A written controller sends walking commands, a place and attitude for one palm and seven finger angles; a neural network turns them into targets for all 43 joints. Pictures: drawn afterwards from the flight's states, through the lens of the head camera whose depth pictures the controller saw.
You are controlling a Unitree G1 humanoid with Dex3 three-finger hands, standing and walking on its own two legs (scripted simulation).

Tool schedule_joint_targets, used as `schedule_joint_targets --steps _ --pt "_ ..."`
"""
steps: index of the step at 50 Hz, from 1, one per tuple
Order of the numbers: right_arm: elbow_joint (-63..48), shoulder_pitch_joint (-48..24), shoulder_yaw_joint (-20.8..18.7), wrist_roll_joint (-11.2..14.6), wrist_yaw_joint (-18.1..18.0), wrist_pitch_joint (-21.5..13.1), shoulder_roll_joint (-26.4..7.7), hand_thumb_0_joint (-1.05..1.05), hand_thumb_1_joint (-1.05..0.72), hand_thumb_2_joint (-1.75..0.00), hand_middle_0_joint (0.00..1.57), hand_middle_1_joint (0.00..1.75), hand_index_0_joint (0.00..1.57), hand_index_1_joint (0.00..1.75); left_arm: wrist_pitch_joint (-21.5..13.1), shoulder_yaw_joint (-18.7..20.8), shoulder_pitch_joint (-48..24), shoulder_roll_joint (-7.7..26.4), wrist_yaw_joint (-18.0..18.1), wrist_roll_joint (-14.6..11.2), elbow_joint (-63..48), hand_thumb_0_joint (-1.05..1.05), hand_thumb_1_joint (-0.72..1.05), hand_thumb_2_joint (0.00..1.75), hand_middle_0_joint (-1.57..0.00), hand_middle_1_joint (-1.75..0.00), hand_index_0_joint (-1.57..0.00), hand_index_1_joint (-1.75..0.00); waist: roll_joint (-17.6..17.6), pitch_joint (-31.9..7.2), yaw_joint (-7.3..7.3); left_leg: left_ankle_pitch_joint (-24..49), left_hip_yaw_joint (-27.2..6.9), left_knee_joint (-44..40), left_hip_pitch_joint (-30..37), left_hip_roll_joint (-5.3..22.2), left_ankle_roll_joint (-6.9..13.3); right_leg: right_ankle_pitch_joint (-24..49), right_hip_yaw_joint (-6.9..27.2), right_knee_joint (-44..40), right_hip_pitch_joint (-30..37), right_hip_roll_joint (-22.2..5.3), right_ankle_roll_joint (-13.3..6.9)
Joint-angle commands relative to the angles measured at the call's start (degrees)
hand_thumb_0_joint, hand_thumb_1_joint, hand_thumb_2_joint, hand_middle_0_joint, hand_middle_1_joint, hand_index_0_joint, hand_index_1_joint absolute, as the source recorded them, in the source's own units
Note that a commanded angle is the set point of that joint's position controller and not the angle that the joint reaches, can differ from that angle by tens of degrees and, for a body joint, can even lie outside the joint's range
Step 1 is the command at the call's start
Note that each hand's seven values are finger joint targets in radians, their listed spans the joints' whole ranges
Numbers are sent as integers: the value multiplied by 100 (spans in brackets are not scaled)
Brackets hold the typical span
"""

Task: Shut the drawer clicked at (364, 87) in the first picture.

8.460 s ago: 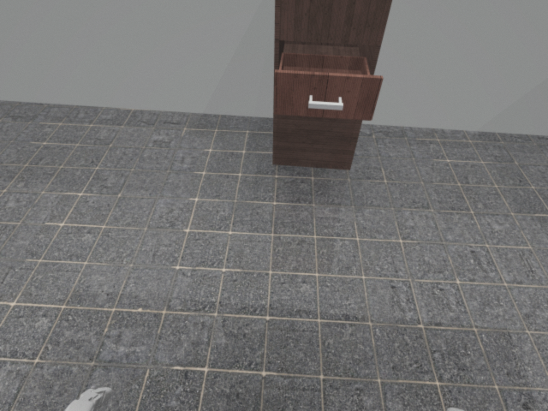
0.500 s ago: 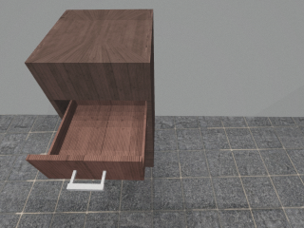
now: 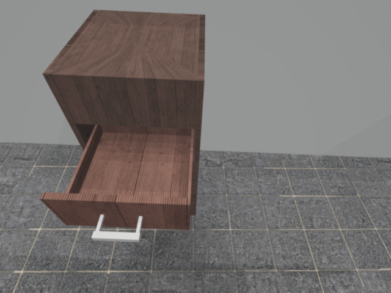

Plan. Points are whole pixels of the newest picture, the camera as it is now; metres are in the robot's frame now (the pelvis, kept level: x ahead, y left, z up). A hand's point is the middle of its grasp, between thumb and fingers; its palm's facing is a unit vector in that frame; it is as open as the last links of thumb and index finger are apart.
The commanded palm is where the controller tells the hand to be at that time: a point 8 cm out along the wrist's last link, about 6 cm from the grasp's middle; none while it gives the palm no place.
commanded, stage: raise the hand and make a fist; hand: left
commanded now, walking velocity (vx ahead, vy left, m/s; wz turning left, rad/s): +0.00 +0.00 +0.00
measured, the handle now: (118, 228) +0.30 +0.23 -0.18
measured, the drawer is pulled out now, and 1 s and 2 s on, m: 0.27 0.27 0.27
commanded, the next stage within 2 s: bring the fist close to the handle in 1.88 s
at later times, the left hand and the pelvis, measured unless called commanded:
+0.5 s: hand out of the picture +0.09 +0.18 -0.09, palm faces +0.18 -0.98 -0.07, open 5.4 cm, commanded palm +0.09 +0.23 -0.07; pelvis -0.07 -0.03 -0.12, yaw +2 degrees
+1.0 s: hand out of the picture +0.12 +0.20 -0.09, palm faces +0.06 -0.99 -0.09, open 3.2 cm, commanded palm +0.09 +0.25 -0.08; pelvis -0.06 -0.02 -0.12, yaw +1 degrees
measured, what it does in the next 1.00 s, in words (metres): lowers itself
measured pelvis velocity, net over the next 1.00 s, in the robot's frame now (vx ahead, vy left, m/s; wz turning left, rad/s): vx -0.06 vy -0.02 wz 0.02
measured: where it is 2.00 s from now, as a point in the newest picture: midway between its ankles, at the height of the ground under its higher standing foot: outside the picture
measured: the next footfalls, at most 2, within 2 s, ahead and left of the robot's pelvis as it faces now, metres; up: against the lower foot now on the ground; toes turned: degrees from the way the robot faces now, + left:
none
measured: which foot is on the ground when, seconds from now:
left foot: down 0.00-1.00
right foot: down 0.00-1.00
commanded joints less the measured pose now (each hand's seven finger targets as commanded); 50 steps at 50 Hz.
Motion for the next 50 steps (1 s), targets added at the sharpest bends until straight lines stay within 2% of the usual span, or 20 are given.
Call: schedule_joint_targets --steps 1,2,3,4,6,7,10,11,13,17,21,24,27,30,32,35,37,41,47,50 --pt "-2063 -358 -90 268 -410 -1569 -932 0 -90 -90 20 30 20 30 -1025 941 -461 1484 310 -623 -7301 0 90 90 -24 -34 -24 -34 1837 -2667 165 3081 -534 -444 2508 280 62 1556 -111 617 -651 122 -371" --pt "-1735 -337 -169 292 -427 -1746 -1003 0 -90 -90 20 30 20 30 -766 490 -315 935 536 -799 -6948 0 90 90 -26 -37 -26 -37 1457 -2224 -111 2636 -491 -424 1722 216 -183 610 -285 706 -952 190 -298" --pt "-1598 -125 -191 362 -339 -1736 -799 0 -90 -90 20 30 20 30 -216 -161 1322 -398 433 -813 -5398 0 90 90 -28 -39 -28 -39 892 -1329 -197 2055 -587 -441 1215 241 -56 229 -310 744 -1477 149 -219" --pt "-2039 -199 -246 339 -300 -1740 -977 0 -90 -90 20 30 20 30 -395 -33 121 -207 305 -1026 -6361 0 90 90 -30 -41 -30 -41 471 -497 -309 1217 -740 -344 431 172 -62 253 -375 636 -1628 109 -176" --pt "-2294 -304 -386 186 -321 -1787 -1074 0 -90 -90 20 30 20 30 -983 385 516 33 63 -902 -5507 0 90 90 -34 -45 -34 -45 -644 41 -351 -49 -710 202 -726 -50 -29 -58 -483 515 -2235 180 -156" --pt "-2452 -376 -450 179 -271 -1777 -1047 0 -90 -90 20 30 20 30 -1264 615 1419 -31 -149 -939 -4899 0 90 90 -36 -47 -36 -47 -865 -9 -99 -50 -634 466 -1085 -102 -50 -156 -515 699 -2400 232 -205" --pt "-2923 -679 -591 66 -62 -1789 -963 0 -90 -90 20 30 20 30 -2487 692 2464 -302 -1043 -1149 -4760 0 90 90 -42 -54 -42 -54 -1669 -982 322 154 -501 1454 -1968 -78 -137 -69 -555 1917 -2954 294 -239" --pt "-3102 -794 -633 84 18 -1807 -958 0 -90 -90 20 30 20 30 -2879 690 2570 -289 -1363 -1233 -4905 0 90 90 -44 -56 -44 -56 -1391 -1154 381 108 -429 1699 -2189 -105 -163 -55 -493 2176 -3089 285 -257" --pt "-3292 -896 -675 124 182 -1834 -932 0 -90 -90 20 30 20 30 -3554 950 2368 51 -1917 -1299 -4977 0 90 90 -48 -60 -48 -60 -171 -1450 414 146 -367 2213 -2419 -144 -215 54 -330 2678 -3429 208 -332" --pt "-3794 -1044 -701 172 86 -1713 -923 0 -90 -90 20 30 20 30 -3809 1720 1527 850 -2009 -1504 -5932 0 90 90 -56 -69 -56 -69 225 -2002 438 -710 -367 2839 -3168 -148 -88 -774 -33 3204 -3968 220 -304" --pt "-3954 -858 -593 181 -153 -1715 -820 0 -90 -90 20 30 20 30 -4113 1637 475 958 -1724 -1753 -7828 0 90 90 -64 -78 -64 -78 1047 -2406 158 -1243 -512 3299 -3217 -64 40 -1581 400 3143 -4374 220 -336" --pt "-3774 -626 -480 162 -334 -1822 -864 0 -90 -90 20 30 20 30 -4235 1078 -121 837 -1855 -1687 -8220 0 90 90 -70 -84 -70 -84 871 -2262 -273 -1534 -604 3713 -3528 -4 120 -1976 544 3108 -4889 269 -320" --pt "-3601 -541 -404 243 -432 -1917 -980 0 -90 -90 20 30 20 30 -3774 872 23 829 -2320 -1753 -7387 0 90 90 -76 -91 -76 -91 348 -1897 -497 -1751 -649 3938 -3985 19 152 -2372 689 2845 -4924 283 -254" --pt "-3705 -643 -395 375 -516 -1834 -1043 0 -90 -90 20 30 20 30 -2779 1105 500 971 -2705 -1853 -6589 0 90 90 -82 -97 -82 -97 -57 -1888 -296 -1751 -632 3900 -4279 -37 159 -2701 841 2576 -4605 198 -176" --pt "-3796 -866 -442 438 -542 -1682 -1000 0 -90 -90 20 30 20 30 -2023 1759 1070 1287 -2728 -1965 -6094 0 90 90 -86 -101 -86 -101 -254 -2105 63 -1490 -619 3762 -4230 -92 146 -2563 860 2486 -4092 149 -158" --pt "-3998 -992 -451 427 -551 -1493 -799 0 -90 -90 20 30 20 30 -1634 2171 1212 1268 -2335 -2199 -6879 0 90 90 -92 -108 -92 -108 -279 -2512 297 -931 -584 3648 -4017 -121 132 -1859 803 2590 -3534 74 -92" --pt "-3821 -989 -494 372 -512 -1443 -649 0 -90 -90 20 30 20 30 -1892 2531 1471 1336 -1883 -2165 -6985 0 90 90 -96 -112 -96 -112 -199 -2598 450 -492 -641 3643 -3915 -39 90 -1030 613 2919 -3478 143 -118" --pt "-3564 -788 -586 267 -342 -1497 -526 0 -90 -90 20 30 20 30 -2839 2083 1675 1015 -1558 -1850 -7324 0 90 90 -104 -121 -104 -121 255 -2441 291 -96 -599 3547 -3686 2 53 -328 289 3302 -3955 227 -180" --pt "-3419 -754 -619 332 -354 -1725 -832 0 -90 -90 20 30 20 30 -3384 1390 1527 654 -2296 -1906 -6535 0 90 90 -116 -134 -116 -134 -184 -1790 -246 -890 -702 3791 -4118 -14 109 -1444 378 3107 -4767 230 -166" --pt "-3507 -663 -641 351 -418 -1872 -946 0 -90 -90 20 30 20 30 -3442 1744 1437 1008 -2508 -2093 -6972 0 90 90 -122 -140 -122 -140 65 -2517 -70 -832 -697 3848 -3929 -25 132 -1449 394 3249 -4593 234 -214"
